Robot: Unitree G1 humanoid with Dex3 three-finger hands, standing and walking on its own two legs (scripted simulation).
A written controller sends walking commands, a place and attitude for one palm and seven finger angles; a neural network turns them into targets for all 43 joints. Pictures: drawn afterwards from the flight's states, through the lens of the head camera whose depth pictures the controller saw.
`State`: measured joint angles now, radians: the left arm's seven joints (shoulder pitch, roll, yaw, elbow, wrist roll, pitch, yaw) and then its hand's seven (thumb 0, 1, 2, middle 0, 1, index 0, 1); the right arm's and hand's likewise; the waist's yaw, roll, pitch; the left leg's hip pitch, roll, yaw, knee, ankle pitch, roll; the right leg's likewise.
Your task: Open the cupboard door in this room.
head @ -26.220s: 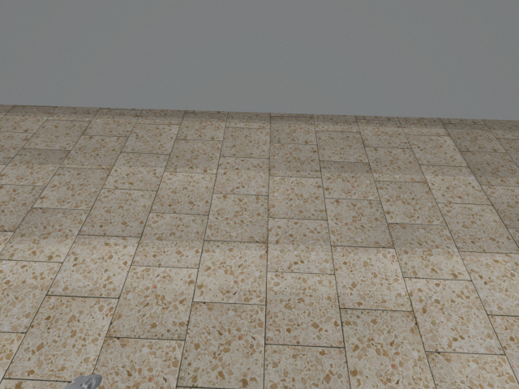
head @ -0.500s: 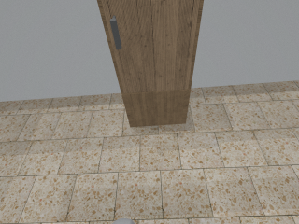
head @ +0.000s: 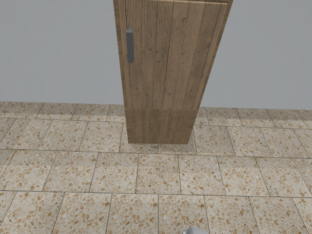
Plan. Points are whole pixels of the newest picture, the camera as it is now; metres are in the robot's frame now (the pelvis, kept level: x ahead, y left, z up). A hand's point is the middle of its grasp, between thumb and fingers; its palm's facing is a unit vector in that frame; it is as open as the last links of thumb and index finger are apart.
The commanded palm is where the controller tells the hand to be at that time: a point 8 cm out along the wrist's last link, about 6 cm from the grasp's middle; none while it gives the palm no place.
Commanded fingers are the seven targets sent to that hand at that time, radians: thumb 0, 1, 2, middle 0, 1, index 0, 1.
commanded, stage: take the last steps up to it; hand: left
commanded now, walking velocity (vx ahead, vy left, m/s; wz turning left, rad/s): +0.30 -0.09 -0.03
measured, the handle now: (130, 44) +0.83 +0.16 +0.07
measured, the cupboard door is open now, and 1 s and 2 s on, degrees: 0 0 0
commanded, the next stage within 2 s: come to a stop and stand still in 0.56 s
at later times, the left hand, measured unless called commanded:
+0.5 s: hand (119, 224) +0.19 +0.12 -0.19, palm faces +0.06 -0.98 -0.16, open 7.3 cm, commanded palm none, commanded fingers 0.00 0.90 0.90 -0.20 -0.30 -0.20 -0.30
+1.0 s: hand (130, 173) +0.35 +0.11 -0.18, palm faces +0.02 -0.96 -0.26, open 7.3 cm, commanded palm none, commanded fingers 0.00 0.90 0.90 -0.20 -0.30 -0.20 -0.30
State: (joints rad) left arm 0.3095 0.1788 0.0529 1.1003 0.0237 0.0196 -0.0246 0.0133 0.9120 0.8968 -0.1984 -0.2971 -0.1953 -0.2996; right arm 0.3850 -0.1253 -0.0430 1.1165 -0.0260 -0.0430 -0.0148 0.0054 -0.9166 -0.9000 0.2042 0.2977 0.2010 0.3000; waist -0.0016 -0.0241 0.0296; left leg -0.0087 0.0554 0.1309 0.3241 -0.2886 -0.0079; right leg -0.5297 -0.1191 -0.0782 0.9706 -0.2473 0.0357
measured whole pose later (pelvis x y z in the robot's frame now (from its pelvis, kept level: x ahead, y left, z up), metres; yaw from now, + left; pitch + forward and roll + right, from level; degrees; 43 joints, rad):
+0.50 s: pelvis +0.18 -0.06 -0.01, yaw +1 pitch -1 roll -2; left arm 0.27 0.17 0.04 1.10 0.03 -0.05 0.01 0.01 0.93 0.90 -0.20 -0.30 -0.20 -0.30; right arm 0.16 -0.18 -0.06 1.01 -0.02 -0.03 0.02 0.01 -0.92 -0.90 0.20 0.30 0.19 0.30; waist 0.01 0.00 0.04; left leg -0.44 0.11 0.11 0.72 -0.29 -0.02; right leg -0.15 -0.02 -0.21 0.45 -0.28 -0.02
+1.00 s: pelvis +0.30 -0.09 -0.02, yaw +1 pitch -1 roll +1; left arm 0.17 0.17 0.04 1.04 0.02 0.00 0.03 0.01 0.92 0.90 -0.20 -0.30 -0.20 -0.30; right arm 0.22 -0.16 -0.08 1.10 -0.01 0.04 -0.02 0.00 -0.92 -0.90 0.20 0.30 0.20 0.30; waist -0.02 0.02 0.12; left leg -0.28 0.03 0.08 0.78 -0.51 -0.02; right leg -0.33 -0.07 -0.11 0.62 -0.26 -0.02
